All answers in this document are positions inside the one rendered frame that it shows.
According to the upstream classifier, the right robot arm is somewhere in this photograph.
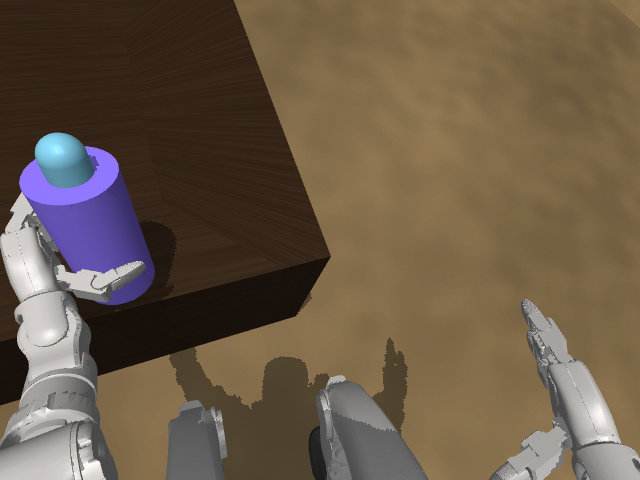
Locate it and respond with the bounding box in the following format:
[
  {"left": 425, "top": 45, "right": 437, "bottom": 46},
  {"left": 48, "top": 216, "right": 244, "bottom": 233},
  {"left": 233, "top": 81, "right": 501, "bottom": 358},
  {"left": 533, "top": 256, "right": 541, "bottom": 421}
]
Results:
[{"left": 572, "top": 442, "right": 640, "bottom": 480}]

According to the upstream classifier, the left robot arm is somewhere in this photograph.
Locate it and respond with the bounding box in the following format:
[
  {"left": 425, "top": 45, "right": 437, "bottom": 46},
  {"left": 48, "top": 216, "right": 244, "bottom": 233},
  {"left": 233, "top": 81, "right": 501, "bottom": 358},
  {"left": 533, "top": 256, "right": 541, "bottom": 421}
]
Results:
[{"left": 0, "top": 291, "right": 118, "bottom": 480}]

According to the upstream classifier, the bottle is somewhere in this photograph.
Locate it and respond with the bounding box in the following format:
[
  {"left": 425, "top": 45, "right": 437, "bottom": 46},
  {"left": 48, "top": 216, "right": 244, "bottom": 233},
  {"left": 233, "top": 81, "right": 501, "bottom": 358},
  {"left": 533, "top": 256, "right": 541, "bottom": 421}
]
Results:
[{"left": 19, "top": 132, "right": 155, "bottom": 305}]

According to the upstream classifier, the right robot foot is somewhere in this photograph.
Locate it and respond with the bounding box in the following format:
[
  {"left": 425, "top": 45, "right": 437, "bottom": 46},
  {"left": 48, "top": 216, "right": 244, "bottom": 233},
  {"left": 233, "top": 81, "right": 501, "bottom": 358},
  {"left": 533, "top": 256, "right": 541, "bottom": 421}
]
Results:
[{"left": 309, "top": 426, "right": 327, "bottom": 480}]

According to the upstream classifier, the left robot hand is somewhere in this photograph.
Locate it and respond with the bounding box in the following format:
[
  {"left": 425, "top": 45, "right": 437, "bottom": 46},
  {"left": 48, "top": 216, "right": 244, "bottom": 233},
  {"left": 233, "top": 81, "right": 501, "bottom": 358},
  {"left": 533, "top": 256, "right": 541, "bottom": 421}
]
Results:
[{"left": 0, "top": 192, "right": 146, "bottom": 303}]

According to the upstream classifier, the right robot hand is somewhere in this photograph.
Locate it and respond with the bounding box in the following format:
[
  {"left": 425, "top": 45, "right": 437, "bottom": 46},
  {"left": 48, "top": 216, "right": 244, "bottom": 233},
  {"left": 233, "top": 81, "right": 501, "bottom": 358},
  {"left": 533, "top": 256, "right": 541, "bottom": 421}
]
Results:
[{"left": 489, "top": 299, "right": 622, "bottom": 480}]

